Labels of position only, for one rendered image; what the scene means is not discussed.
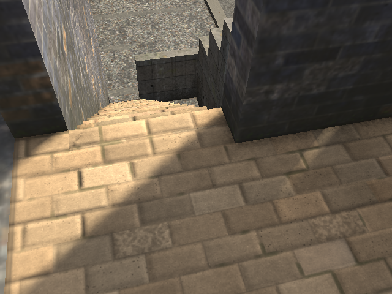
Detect stairs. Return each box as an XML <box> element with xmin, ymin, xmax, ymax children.
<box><xmin>77</xmin><ymin>99</ymin><xmax>207</xmax><ymax>129</ymax></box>

